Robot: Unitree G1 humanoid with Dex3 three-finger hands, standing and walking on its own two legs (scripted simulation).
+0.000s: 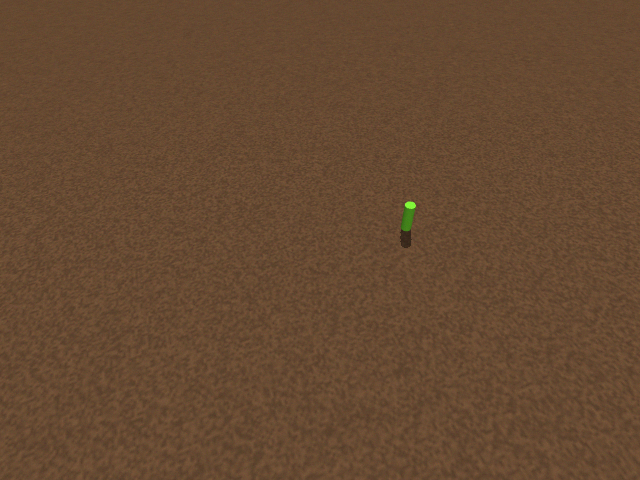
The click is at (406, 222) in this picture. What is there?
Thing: slim round
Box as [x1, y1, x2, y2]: [401, 201, 415, 230]
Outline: 410,201 406,202 404,207 401,228 403,230 409,230 411,226 415,204
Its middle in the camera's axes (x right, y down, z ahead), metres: +0.37 -0.09 +1.65
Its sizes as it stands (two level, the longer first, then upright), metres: 0.045 0.045 0.137
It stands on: the floor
